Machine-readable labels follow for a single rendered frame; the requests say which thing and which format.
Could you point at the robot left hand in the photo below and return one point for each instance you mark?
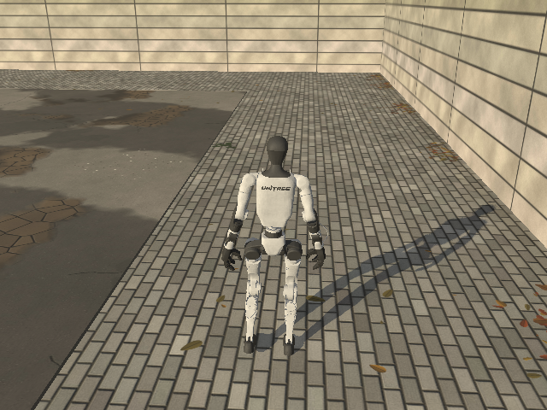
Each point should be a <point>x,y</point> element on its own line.
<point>227,258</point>

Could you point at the right robot forearm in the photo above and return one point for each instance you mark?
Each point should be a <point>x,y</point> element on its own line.
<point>315,232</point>

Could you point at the humanoid robot head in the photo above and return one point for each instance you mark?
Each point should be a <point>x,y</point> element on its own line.
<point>277,147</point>

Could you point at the left robot upper arm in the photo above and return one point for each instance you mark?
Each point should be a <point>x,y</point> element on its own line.
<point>248,180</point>

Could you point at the robot left foot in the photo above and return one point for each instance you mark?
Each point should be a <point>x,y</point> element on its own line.
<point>249,346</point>

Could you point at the left robot forearm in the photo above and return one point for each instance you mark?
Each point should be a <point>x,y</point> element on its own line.
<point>233,231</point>

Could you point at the robot right hand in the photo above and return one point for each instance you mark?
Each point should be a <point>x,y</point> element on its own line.
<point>321,256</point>

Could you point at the right robot upper arm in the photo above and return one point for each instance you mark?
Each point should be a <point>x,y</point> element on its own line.
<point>302,182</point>

